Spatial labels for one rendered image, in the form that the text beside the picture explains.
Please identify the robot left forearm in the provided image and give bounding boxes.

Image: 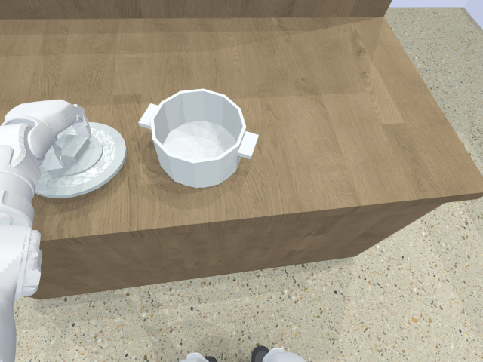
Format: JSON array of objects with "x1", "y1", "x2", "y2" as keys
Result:
[{"x1": 0, "y1": 115, "x2": 54, "y2": 230}]

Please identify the table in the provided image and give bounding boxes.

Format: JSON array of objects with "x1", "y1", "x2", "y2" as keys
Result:
[{"x1": 0, "y1": 0, "x2": 483, "y2": 300}]

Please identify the robot shin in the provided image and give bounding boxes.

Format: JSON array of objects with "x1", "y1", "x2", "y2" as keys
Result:
[
  {"x1": 186, "y1": 353, "x2": 207, "y2": 361},
  {"x1": 264, "y1": 348, "x2": 285, "y2": 359}
]

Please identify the knob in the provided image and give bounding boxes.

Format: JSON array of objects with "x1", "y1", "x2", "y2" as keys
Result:
[{"x1": 55, "y1": 133, "x2": 91, "y2": 162}]

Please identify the left robot hand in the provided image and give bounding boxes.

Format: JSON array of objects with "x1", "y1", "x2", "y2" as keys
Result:
[{"x1": 5, "y1": 100, "x2": 91, "y2": 170}]

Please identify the lid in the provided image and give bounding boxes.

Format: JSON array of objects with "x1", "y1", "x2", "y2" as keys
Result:
[{"x1": 35, "y1": 122, "x2": 127, "y2": 198}]

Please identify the left robot upper arm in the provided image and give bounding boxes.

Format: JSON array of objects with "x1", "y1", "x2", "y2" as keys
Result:
[{"x1": 0, "y1": 225, "x2": 42, "y2": 362}]

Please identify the pot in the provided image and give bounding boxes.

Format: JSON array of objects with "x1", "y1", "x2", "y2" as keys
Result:
[{"x1": 138, "y1": 89, "x2": 259, "y2": 188}]

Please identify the robot left shin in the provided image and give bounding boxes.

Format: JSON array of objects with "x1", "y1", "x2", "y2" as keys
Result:
[{"x1": 186, "y1": 353, "x2": 207, "y2": 361}]

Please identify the robot right shin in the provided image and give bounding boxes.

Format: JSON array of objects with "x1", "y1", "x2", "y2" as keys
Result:
[{"x1": 264, "y1": 348, "x2": 285, "y2": 359}]

